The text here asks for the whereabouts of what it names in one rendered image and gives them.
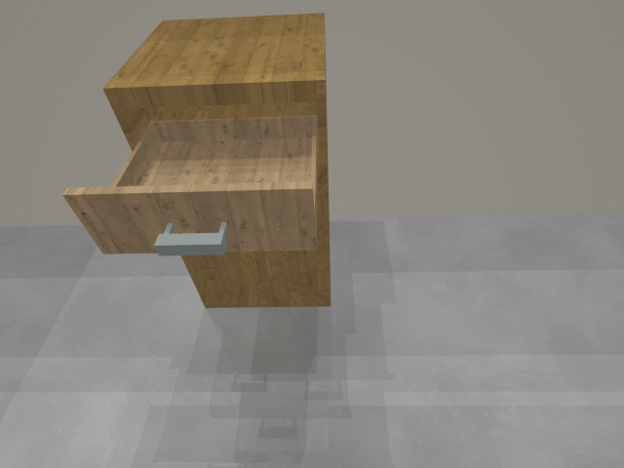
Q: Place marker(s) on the drawer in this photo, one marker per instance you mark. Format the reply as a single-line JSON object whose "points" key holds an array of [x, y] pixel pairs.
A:
{"points": [[258, 174]]}

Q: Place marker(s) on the handle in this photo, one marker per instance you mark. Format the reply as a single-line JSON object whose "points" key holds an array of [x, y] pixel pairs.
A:
{"points": [[191, 243]]}

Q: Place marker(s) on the cabinet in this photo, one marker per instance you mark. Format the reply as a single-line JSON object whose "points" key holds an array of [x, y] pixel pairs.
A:
{"points": [[242, 67]]}

